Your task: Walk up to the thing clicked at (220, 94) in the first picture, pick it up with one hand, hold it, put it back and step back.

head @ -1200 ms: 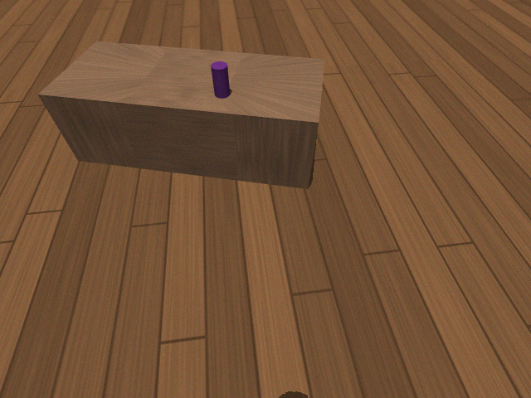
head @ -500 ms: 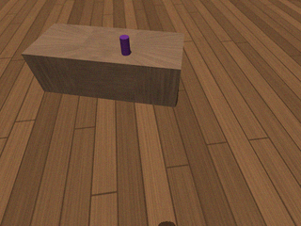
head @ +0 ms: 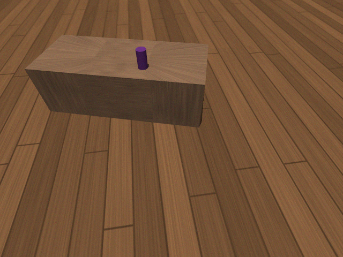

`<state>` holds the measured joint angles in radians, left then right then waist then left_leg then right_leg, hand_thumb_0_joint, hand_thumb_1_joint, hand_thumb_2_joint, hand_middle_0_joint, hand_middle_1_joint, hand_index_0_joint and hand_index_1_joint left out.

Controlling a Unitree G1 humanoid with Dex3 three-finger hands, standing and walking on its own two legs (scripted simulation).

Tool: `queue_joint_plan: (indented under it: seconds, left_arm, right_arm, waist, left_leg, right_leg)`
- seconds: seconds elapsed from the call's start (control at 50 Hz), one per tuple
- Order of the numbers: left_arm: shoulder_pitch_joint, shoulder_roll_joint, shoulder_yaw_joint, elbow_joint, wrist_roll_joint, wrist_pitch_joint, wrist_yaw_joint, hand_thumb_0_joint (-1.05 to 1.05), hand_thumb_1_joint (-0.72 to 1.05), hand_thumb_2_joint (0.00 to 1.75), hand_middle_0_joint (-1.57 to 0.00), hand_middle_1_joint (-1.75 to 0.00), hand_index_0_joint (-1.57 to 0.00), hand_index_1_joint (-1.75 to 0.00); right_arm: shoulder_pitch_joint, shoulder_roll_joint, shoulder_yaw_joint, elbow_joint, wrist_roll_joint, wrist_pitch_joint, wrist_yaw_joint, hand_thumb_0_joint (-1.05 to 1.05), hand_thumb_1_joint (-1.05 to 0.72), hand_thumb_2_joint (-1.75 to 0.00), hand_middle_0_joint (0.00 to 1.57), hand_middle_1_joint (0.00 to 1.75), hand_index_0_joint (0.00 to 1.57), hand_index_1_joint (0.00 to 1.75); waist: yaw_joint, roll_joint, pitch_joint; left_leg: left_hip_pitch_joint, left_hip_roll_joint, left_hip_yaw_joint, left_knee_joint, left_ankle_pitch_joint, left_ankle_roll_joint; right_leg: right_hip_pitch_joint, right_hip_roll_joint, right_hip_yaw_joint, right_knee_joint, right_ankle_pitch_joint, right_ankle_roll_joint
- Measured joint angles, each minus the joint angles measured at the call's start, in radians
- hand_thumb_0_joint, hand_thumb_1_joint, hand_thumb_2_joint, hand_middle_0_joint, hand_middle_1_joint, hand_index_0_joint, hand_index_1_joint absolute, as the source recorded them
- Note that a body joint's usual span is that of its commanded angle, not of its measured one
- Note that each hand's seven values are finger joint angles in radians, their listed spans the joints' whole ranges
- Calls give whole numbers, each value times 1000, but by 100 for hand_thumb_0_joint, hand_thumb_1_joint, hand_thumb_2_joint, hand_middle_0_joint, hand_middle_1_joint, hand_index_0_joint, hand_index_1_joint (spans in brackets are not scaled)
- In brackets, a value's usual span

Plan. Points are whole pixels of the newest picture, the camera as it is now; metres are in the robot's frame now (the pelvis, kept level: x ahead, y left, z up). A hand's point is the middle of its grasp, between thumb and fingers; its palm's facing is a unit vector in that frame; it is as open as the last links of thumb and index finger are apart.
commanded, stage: walk up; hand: left
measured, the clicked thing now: (141, 58) +1.37 +0.22 -0.29
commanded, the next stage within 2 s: none
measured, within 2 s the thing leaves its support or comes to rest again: neither
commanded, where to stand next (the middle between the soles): +0.89 +0.10 m, yaw -9 degrees
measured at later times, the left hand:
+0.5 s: hand (48, 227) +0.22 +0.36 -0.14, palm faces -0.11 -0.92 -0.38, open 7.4 cm
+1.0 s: hand (79, 165) +0.42 +0.33 -0.14, palm faces -0.11 -0.91 -0.41, open 7.4 cm
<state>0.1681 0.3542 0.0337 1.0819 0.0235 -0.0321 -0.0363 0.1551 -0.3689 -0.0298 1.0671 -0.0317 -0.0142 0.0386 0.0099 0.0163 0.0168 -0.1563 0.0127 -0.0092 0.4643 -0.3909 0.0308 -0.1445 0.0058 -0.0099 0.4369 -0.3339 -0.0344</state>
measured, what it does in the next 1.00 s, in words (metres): walks ahead: left foot, then right foot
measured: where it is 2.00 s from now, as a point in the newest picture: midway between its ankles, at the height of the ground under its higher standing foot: (158, 171)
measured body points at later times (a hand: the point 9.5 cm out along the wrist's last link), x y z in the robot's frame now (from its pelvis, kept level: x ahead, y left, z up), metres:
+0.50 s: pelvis +0.14 +0.08 -0.01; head +0.14 +0.08 +0.44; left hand +0.23 +0.41 -0.12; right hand +0.16 -0.24 -0.12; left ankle +0.14 +0.19 -0.74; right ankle +0.20 -0.06 -0.70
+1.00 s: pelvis +0.36 +0.05 -0.01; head +0.37 +0.03 +0.44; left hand +0.42 +0.37 -0.11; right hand +0.43 -0.28 -0.12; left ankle +0.48 +0.21 -0.70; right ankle +0.32 -0.07 -0.74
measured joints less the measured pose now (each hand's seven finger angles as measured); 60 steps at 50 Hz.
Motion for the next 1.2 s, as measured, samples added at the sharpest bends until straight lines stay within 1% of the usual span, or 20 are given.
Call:
queue_joint_plan:
  seconds: [0.02, 0.06, 0.12, 0.18, 0.22, 0.26, 0.28, 0.34, 0.4, 0.52, 0.64, 0.68, 0.72, 0.78, 0.84, 0.9, 1.0, 1.1, 1.14, 1.2]
  left_arm:
    - [18, 3, 6, -9, 2, -5, -5, 1, 90, 90, -20, -30, -20, -30]
    - [43, 12, 18, -26, 7, -20, -9, 1, 90, 90, -21, -30, -20, -30]
    - [79, 21, 30, -52, 9, -37, -7, 1, 90, 90, -21, -30, -20, -30]
    - [122, 47, 36, -61, 10, -29, -9, 1, 90, 90, -21, -30, -20, -30]
    - [143, 70, 39, -60, 8, -18, -10, 1, 90, 90, -21, -30, -20, -30]
    - [159, 90, 41, -60, 6, -7, -11, 1, 90, 90, -21, -30, -20, -30]
    - [164, 97, 42, -59, 4, -1, -8, 1, 90, 90, -21, -30, -20, -30]
    - [161, 98, 31, -54, -2, 18, 3, 1, 90, 90, -20, -30, -20, -30]
    - [141, 96, 20, -74, -13, 2, -6, 1, 90, 90, -20, -30, -20, -30]
    - [97, 92, 20, -121, -18, -17, -33, 1, 90, 90, -20, -30, -20, -30]
    - [66, 75, 22, -153, -15, -26, -47, 1, 90, 90, -20, -30, -20, -30]
    - [64, 73, 26, -159, -13, -35, -40, 1, 90, 90, -20, -30, -20, -30]
    - [49, 55, 30, -168, -10, -51, -26, 1, 90, 90, -20, -30, -20, -30]
    - [57, 43, 24, -198, -23, -68, -11, 1, 90, 90, -20, -30, -20, -30]
    - [90, 28, 9, -208, -32, -71, -1, 1, 90, 90, -20, -30, -20, -30]
    - [133, 26, 0, -204, -30, -71, 5, 1, 90, 90, -21, -30, -20, -30]
    - [178, 45, 0, -200, -16, -68, 5, 1, 90, 90, -21, -30, -21, -31]
    - [199, 81, 7, -200, -15, -64, 5, 1, 89, 90, -21, -31, -21, -31]
    - [195, 101, 14, -188, -15, -53, 12, 1, 89, 90, -21, -31, -21, -31]
    - [175, 90, 7, -171, -23, -34, 26, 1, 90, 90, -20, -30, -20, -30]
  right_arm:
    - [12, -11, -9, -10, -4, 1, 7, 1, -91, -89, 21, 30, 21, 30]
    - [24, -33, -26, -22, -9, 6, 12, 1, -91, -89, 21, 30, 21, 30]
    - [24, -61, -42, -30, -11, 9, 20, 1, -91, -89, 21, 30, 20, 30]
    - [23, -70, -55, -52, -8, 0, 36, 1, -91, -89, 20, 30, 20, 30]
    - [28, -70, -62, -73, -4, -10, 45, 1, -91, -89, 20, 30, 20, 30]
    - [38, -71, -73, -95, -5, -26, 47, 1, -91, -89, 20, 30, 20, 30]
    - [39, -68, -80, -105, -10, -36, 42, 1, -91, -89, 20, 30, 20, 30]
    - [54, -48, -80, -125, -11, -40, 32, 1, -91, -89, 20, 30, 20, 30]
    - [88, -29, -63, -125, 0, -30, 30, 1, -91, -89, 21, 30, 21, 30]
    - [156, -18, -40, -133, 9, -41, 31, 1, -91, -89, 21, 30, 21, 30]
    - [189, -45, -40, -148, 13, -36, 34, 1, -90, -89, 21, 30, 21, 30]
    - [197, -54, -40, -155, 15, -29, 32, 1, -90, -89, 21, 30, 21, 30]
    - [188, -59, -40, -155, 16, -16, 24, 1, -91, -89, 21, 30, 21, 30]
    - [162, -47, -21, -154, 17, -2, 20, 1, -91, -89, 21, 30, 20, 30]
    - [126, -52, -16, -169, 26, -5, 20, 1, -91, -89, 20, 30, 20, 30]
    - [95, -60, -25, -201, 24, -8, 29, 1, -91, -89, 20, 30, 20, 30]
    - [63, -70, -47, -226, 15, -1, 51, 1, -91, -89, 20, 30, 20, 30]
    - [59, -73, -62, -223, 7, -7, 65, 1, -91, -89, 20, 30, 20, 30]
    - [51, -58, -67, -221, 1, -21, 59, 1, -91, -89, 20, 30, 20, 30]
    - [59, -47, -59, -242, 12, -42, 46, 1, -91, -89, 20, 30, 20, 30]
  waist:
    - [-1, 7, -12]
    - [1, 14, -13]
    - [22, 31, 18]
    - [39, 21, 37]
    - [37, 7, 45]
    - [29, -13, 49]
    - [26, -31, 54]
    - [-3, -49, 47]
    - [-19, -51, 38]
    - [-39, -45, 35]
    - [-47, 7, 42]
    - [-43, 31, 37]
    - [-38, 83, 52]
    - [-8, 67, 58]
    - [11, 63, 62]
    - [21, 61, 62]
    - [25, 49, 64]
    - [31, 18, 50]
    - [26, -37, 57]
    - [4, -34, 69]
  left_leg:
    - [-17, 1, -1, 36, -37, 9]
    - [-74, 2, 7, 156, -41, 9]
    - [-152, 16, 2, 259, -43, 1]
    - [-201, 37, -5, 229, -50, -7]
    - [-206, 53, -1, 159, 14, -14]
    - [-184, 51, 19, 92, 165, -34]
    - [-179, 38, 40, 107, 215, -39]
    - [-154, 23, 73, 152, 139, -25]
    - [-78, 17, 87, 84, 128, -7]
    - [61, -6, 117, -37, 117, -4]
    - [134, 1, 141, -14, 14, -27]
    - [134, 24, 143, 61, -61, -38]
    - [77, 70, 98, 253, -107, -10]
    - [-75, 18, 41, 569, -106, -3]
    - [-210, 12, 16, 666, -33, -2]
    - [-306, 41, -9, 610, 41, -14]
    - [-363, 98, -10, 360, 143, -40]
    - [-279, 95, 35, 157, 208, -21]
    - [-256, 54, 71, 185, 202, -25]
    - [-230, 56, 84, 237, 124, -13]
  right_leg:
    - [-8, 3, 1, 16, -14, -5]
    - [-6, 0, -2, 7, 54, -7]
    - [35, -1, 1, -27, 60, 10]
    - [74, -16, 15, -52, 44, 21]
    - [89, -31, 19, -36, 15, 35]
    - [74, -56, 28, 57, -55, 38]
    - [39, -69, 50, 162, -102, 16]
    - [-113, -19, 100, 506, -148, -13]
    - [-226, -5, 62, 614, -82, -14]
    - [-337, -54, 28, 436, 42, 22]
    - [-299, -88, -6, 198, 153, 11]
    - [-254, -70, -25, 154, 185, 9]
    - [-238, -32, -59, 202, 132, 13]
    - [-201, -36, -52, 214, 77, 4]
    - [-123, -37, -45, 134, 82, 6]
    - [-58, -30, -37, 73, 79, 11]
    - [14, -28, -46, 42, 32, 27]
    - [48, -53, -52, 117, -83, 66]
    - [17, -105, -27, 250, -142, 42]
    - [-124, -53, 40, 589, -162, -6]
